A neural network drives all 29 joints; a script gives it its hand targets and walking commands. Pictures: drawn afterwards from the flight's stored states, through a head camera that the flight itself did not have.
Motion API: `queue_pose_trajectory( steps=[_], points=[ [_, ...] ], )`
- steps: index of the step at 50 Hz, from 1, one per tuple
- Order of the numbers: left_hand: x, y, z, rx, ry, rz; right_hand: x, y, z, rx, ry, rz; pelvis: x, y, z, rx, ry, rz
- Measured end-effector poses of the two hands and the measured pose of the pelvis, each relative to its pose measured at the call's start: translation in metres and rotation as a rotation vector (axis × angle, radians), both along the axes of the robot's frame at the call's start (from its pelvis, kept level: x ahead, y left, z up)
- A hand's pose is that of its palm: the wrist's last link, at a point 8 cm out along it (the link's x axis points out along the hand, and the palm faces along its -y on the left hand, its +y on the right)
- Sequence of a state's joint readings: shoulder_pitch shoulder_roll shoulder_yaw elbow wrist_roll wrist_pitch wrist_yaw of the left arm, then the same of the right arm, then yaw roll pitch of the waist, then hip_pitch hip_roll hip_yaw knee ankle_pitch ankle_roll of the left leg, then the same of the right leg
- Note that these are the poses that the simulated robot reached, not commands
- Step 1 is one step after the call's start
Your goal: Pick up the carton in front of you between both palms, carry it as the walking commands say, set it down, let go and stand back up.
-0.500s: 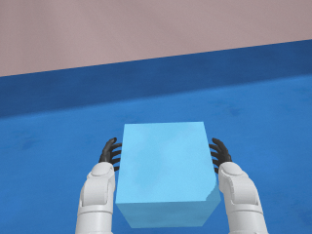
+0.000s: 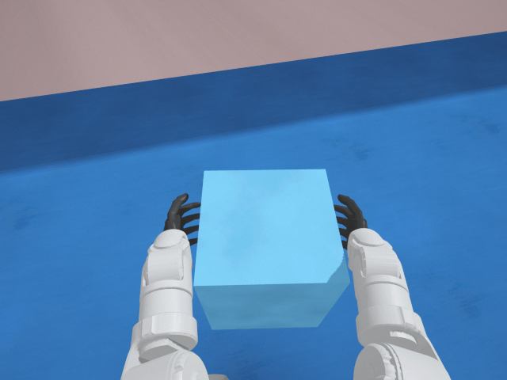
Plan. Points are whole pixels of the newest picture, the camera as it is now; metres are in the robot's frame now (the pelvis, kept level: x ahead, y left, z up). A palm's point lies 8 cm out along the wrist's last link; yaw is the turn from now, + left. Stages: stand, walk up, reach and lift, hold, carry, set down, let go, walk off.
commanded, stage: set down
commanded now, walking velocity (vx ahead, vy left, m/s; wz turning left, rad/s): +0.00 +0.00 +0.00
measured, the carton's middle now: (265, 254) +0.33 +0.01 -0.05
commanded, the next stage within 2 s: none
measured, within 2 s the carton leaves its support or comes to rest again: neither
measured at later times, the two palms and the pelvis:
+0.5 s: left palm (193, 272) +0.37 +0.17 -0.19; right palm (322, 262) +0.40 -0.13 -0.19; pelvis -0.04 +0.00 -0.12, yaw -1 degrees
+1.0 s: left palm (196, 281) +0.40 +0.19 -0.33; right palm (304, 271) +0.44 -0.10 -0.34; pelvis -0.05 +0.00 -0.24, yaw -3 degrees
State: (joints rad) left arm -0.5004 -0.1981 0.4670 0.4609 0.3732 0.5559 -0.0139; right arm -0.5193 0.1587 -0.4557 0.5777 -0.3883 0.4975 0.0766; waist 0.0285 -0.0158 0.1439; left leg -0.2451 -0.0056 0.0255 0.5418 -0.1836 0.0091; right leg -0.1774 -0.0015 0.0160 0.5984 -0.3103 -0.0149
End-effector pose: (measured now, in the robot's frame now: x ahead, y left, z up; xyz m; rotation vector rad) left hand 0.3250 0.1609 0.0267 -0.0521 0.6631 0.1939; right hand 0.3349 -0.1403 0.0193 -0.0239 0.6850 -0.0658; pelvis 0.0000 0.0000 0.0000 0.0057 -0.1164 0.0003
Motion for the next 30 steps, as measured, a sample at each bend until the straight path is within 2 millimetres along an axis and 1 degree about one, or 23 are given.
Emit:
queue_pose_trajectory(
  steps=[4, 7, 13, 16, 19, 23, 25, 30],
  points=[
    [0.008, 0.002, -0.023, 0.004, 0.008, -0.001, 0.009, 0.001, -0.022, -0.008, 0.007, 0.006, -0.009, 0.003, -0.009, -0.006, 0.067, 0.004],
    [0.013, 0.001, -0.048, 0.006, 0.016, -0.009, 0.012, 0.0, -0.046, -0.017, 0.015, 0.006, -0.015, 0.004, -0.017, -0.012, 0.148, 0.005],
    [0.015, -0.001, -0.115, 0.019, 0.036, -0.003, 0.019, -0.001, -0.112, -0.028, 0.034, 0.026, -0.025, 0.003, -0.042, -0.013, 0.325, -0.001],
    [0.017, 0.0, -0.151, 0.011, 0.025, 0.019, 0.026, 0.0, -0.148, -0.021, 0.025, 0.029, -0.029, 0.001, -0.059, -0.012, 0.429, -0.006],
    [0.024, 0.003, -0.181, 0.012, -0.01, 0.028, 0.036, 0.004, -0.176, -0.027, -0.01, 0.039, -0.031, -0.001, -0.081, -0.015, 0.53, -0.013],
    [0.036, 0.009, -0.209, 0.025, -0.052, 0.037, 0.054, 0.011, -0.203, -0.016, -0.052, 0.043, -0.035, -0.004, -0.11, -0.014, 0.638, -0.018],
    [0.041, 0.013, -0.219, 0.025, -0.056, 0.05, 0.06, 0.015, -0.214, -0.003, -0.053, 0.045, -0.036, -0.005, -0.123, -0.011, 0.672, -0.017],
    [0.049, 0.021, -0.24, 0.003, -0.04, 0.075, 0.073, 0.023, -0.234, 0.005, -0.035, 0.048, -0.037, -0.006, -0.148, -0.018, 0.732, -0.01]
  ],
)
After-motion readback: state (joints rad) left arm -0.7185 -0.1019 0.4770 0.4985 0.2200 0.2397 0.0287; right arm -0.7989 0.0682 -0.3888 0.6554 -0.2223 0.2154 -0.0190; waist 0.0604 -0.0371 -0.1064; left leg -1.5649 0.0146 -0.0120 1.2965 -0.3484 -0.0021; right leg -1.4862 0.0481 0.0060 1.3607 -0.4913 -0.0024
